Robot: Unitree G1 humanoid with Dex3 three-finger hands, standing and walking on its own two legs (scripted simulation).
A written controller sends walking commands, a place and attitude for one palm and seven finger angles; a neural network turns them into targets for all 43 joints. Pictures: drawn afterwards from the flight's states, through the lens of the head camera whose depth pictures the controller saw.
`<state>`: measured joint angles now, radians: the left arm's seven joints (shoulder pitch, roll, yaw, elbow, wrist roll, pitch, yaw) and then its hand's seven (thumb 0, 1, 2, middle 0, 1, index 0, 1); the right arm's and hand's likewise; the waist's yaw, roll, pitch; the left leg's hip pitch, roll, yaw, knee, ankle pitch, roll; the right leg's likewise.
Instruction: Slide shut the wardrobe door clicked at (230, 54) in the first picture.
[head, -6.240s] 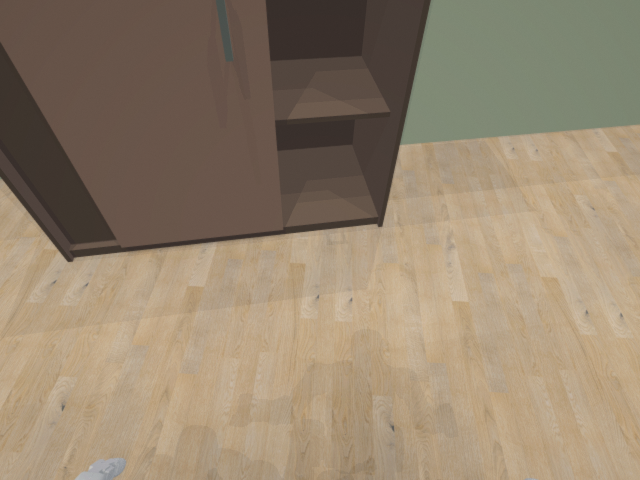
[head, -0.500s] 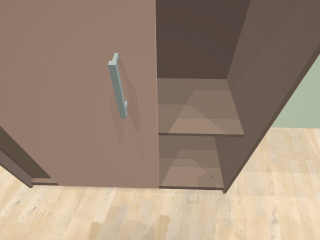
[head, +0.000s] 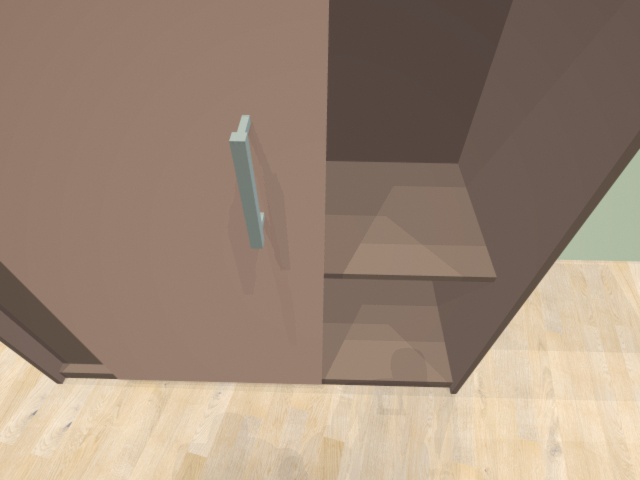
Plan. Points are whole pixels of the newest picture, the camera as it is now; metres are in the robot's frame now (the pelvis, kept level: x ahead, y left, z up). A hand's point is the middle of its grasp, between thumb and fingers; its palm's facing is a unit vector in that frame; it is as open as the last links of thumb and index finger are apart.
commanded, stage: come to a stop and stand still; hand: left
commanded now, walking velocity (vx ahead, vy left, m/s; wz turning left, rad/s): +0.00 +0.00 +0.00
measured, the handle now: (251, 187) +0.47 +0.14 +0.11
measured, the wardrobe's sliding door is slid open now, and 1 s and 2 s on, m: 0.41 0.41 0.41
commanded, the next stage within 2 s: look again from close up in 0.28 s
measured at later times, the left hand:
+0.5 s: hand out of the picture -0.02 +0.19 -0.18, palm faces +0.00 -0.98 -0.21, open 7.4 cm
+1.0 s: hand out of the picture -0.02 +0.24 -0.18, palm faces -0.01 -0.97 -0.24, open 7.4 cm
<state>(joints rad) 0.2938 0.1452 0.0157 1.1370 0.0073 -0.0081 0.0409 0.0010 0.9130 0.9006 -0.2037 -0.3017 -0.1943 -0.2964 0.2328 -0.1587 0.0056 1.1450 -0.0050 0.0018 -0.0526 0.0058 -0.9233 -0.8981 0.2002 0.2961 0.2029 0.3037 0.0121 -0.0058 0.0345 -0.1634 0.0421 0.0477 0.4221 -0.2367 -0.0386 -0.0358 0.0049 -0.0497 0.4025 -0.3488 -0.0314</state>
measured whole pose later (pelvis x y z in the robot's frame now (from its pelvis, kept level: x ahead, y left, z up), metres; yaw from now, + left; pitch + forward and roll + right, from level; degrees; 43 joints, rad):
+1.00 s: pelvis -0.02 +0.05 +0.00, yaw -1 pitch +0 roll +1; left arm 0.29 0.21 0.00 1.07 0.02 0.00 0.03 0.00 0.91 0.90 -0.20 -0.30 -0.20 -0.30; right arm 0.25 -0.19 0.01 1.08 0.00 -0.02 -0.02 0.00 -0.91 -0.90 0.20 0.30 0.20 0.30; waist 0.01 -0.01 0.03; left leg -0.25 -0.02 0.07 0.49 -0.24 0.04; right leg -0.14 -0.06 -0.01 0.49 -0.35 0.04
